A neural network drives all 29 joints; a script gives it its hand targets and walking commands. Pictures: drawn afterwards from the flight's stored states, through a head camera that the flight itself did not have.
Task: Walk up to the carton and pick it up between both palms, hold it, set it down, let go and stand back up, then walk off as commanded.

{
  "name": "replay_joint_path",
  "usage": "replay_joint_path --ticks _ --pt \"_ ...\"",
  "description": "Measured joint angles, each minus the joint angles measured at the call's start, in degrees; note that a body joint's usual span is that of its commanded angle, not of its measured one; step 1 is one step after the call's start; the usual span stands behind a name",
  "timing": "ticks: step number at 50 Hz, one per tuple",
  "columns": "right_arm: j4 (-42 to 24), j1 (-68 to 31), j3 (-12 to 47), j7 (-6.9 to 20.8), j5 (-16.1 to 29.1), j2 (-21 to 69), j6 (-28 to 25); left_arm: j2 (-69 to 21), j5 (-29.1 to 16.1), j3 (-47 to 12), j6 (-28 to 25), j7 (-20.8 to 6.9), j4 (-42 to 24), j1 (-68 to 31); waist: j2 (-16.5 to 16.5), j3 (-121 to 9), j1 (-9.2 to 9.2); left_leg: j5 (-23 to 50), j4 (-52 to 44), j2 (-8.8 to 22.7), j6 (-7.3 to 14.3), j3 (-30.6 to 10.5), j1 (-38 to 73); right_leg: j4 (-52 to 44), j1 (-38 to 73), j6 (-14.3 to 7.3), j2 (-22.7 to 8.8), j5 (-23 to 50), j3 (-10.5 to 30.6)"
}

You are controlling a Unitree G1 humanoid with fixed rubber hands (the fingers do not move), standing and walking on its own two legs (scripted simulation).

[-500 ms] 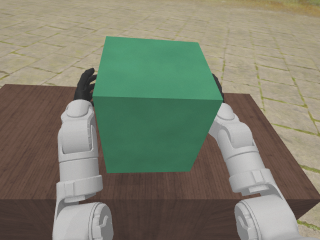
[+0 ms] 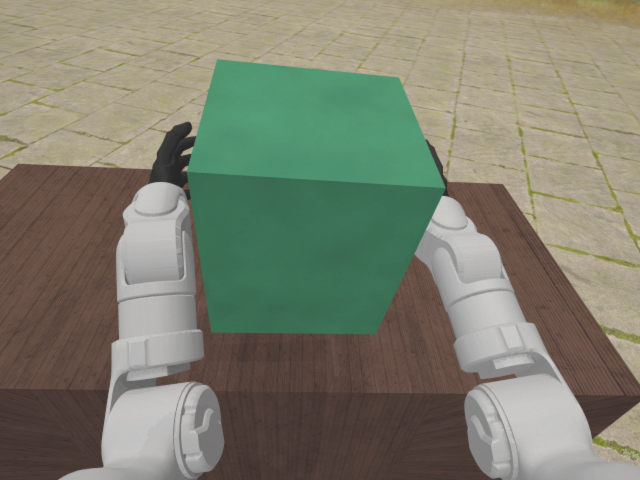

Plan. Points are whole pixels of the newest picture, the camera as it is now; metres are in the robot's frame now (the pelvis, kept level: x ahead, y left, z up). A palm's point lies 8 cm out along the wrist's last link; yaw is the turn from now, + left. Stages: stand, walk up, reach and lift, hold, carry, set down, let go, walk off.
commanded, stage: hold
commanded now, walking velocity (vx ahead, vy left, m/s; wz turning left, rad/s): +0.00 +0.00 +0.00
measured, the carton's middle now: (302, 207) +0.37 +0.01 +0.19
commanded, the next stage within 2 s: set down in 1.08 s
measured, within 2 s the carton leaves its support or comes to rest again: neither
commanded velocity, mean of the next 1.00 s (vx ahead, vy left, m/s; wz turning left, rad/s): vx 0.00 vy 0.00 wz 0.00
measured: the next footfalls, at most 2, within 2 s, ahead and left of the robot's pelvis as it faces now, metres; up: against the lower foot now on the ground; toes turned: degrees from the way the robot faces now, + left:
none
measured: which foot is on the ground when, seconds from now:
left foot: down 0.00-1.00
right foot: down 0.00-1.00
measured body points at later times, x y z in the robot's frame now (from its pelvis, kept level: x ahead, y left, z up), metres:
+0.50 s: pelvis +0.01 +0.01 +0.00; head -0.04 +0.04 +0.45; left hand +0.39 +0.17 +0.22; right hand +0.38 -0.14 +0.21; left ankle +0.01 +0.15 -0.75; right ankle +0.03 -0.13 -0.75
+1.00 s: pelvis +0.00 +0.00 +0.00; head -0.05 +0.03 +0.45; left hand +0.38 +0.17 +0.22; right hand +0.37 -0.14 +0.20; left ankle +0.01 +0.15 -0.75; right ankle +0.03 -0.13 -0.75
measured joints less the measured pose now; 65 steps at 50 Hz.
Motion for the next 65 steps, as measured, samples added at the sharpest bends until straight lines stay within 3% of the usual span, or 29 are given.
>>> replay_joint_path --ticks 8,17,25,32,41,48,55,59,65 --pt "-3.1 3.0 1.6 -1.2 1.9 -0.1 -0.1 0.0 -1.6 -1.1 -0.5 0.1 -2.4 3.4 -0.2 -0.7 -0.46 -0.9 1.0 0.2 -0.1 -0.3 -0.2 -0.5 0.6 0.0 0.3 -0.1 -0.3" --pt "-1.7 2.5 0.5 -0.7 0.8 0.5 -0.4 -0.3 -0.6 -0.3 0.1 -0.2 -1.2 1.7 -0.3 0.6 -0.48 -0.9 1.0 -0.3 0.4 0.2 0.2 -0.2 0.7 0.5 -0.3 -0.2 0.2" --pt "-5.1 4.0 1.7 -1.0 3.0 -1.0 -1.0 -0.4 -1.5 -2.6 -0.1 1.1 -4.7 3.3 0.0 -0.4 -0.26 -1.6 1.8 0.0 0.4 0.7 -0.7 -0.5 0.1 0.5 0.0 -0.1 0.7" --pt "-2.6 3.0 1.6 -0.4 2.2 -0.5 -0.1 -1.1 -0.2 -1.1 1.3 0.6 -4.1 3.2 -0.5 0.3 -0.30 -1.5 0.8 -0.1 0.4 0.7 1.4 -0.5 1.7 0.5 -0.1 -0.6 0.7" --pt "-6.2 4.9 3.4 -1.1 3.5 -1.1 0.1 -1.0 -1.2 -2.5 1.2 0.9 -8.3 6.6 0.2 0.6 -0.31 -1.9 1.7 0.3 0.0 0.2 0.9 -0.7 2.0 0.3 0.3 -0.5 0.2" --pt "-6.0 4.7 2.6 -1.0 2.0 -0.3 0.2 -0.8 -1.4 -2.0 1.1 0.7 -7.3 5.6 0.4 0.4 -0.71 -1.2 1.3 0.0 0.1 -0.1 0.6 -0.4 1.5 0.3 0.0 -0.3 -0.1" --pt "-2.0 2.1 0.6 -0.3 0.1 0.2 -0.2 -0.6 -0.6 -0.1 0.4 0.3 -1.8 1.2 -0.1 -0.1 -0.01 -0.1 0.2 -0.1 0.2 0.4 0.1 0.1 -0.1 0.2 -0.1 0.1 0.4" --pt "-3.2 2.8 0.7 -0.3 0.8 0.0 -1.5 -0.6 -0.2 -0.9 -0.2 0.0 -3.4 1.7 0.0 0.7 0.09 -0.1 0.3 0.1 0.1 0.5 0.7 -0.3 0.8 0.1 0.1 0.3 0.5" --pt "0.4 2.4 -1.8 0.4 -2.6 1.7 -4.4 -1.4 1.1 1.9 -4.4 -1.3 2.0 -0.2 -0.2 1.0 -0.12 -0.2 -0.3 -0.4 0.5 0.5 2.8 -0.2 2.6 0.3 -0.4 0.0 0.5"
